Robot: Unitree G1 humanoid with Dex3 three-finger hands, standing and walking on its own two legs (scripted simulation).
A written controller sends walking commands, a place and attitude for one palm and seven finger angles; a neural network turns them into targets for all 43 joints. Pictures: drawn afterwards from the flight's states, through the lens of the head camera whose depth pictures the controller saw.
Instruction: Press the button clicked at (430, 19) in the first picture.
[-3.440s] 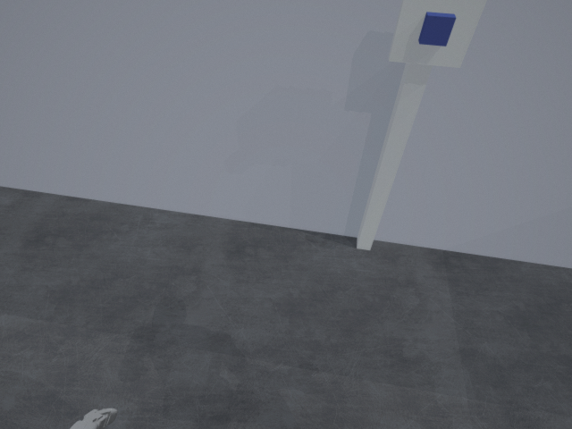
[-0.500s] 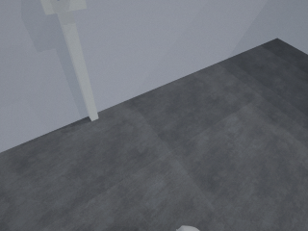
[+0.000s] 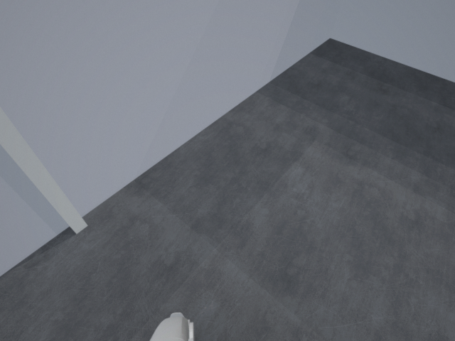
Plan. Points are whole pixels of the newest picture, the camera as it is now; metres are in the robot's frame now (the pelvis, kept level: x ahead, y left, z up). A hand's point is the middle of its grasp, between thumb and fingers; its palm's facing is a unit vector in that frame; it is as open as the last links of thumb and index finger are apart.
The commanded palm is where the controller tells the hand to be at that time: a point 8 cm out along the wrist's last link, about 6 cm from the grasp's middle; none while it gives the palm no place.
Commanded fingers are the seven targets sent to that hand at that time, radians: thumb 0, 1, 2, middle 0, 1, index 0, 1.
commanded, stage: walk to a spot facing it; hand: left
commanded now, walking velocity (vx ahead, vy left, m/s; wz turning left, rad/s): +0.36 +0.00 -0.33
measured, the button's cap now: out of the picture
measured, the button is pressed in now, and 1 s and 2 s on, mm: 0 0 0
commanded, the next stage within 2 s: turn to face it in 0.72 s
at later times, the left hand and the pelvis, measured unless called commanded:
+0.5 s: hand (130, 260) +0.31 +0.24 -0.16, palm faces -0.18 -0.97 -0.15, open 7.4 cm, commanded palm none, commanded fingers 0.00 0.90 0.90 -0.20 -0.30 -0.20 -0.30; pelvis +0.20 +0.07 +0.01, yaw -15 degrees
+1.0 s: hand (192, 190) +0.52 +0.13 -0.16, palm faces -0.43 -0.87 -0.23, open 7.3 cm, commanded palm none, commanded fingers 0.00 0.90 0.90 -0.20 -0.30 -0.20 -0.30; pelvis +0.35 +0.00 +0.00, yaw -26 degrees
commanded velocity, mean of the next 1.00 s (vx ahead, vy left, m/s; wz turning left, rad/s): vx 0.15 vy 0.00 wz -0.32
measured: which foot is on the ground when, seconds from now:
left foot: up 0.00-0.06, down 0.08-0.78, up 0.80-1.00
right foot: down 0.00-0.10, up 0.12-0.76, down 0.78-1.00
